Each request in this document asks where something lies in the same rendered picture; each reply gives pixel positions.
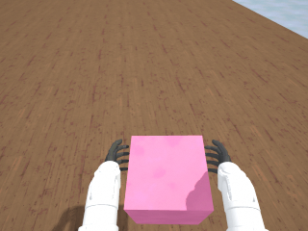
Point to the robot right hand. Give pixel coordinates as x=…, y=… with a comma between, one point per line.
x=222, y=155

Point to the robot left forearm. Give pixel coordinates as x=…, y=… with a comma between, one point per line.
x=103, y=199

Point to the robot left hand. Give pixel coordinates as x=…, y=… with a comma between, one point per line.
x=113, y=155

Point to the robot right forearm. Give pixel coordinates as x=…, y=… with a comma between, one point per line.
x=239, y=198

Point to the carton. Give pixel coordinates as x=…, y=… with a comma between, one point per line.
x=168, y=180

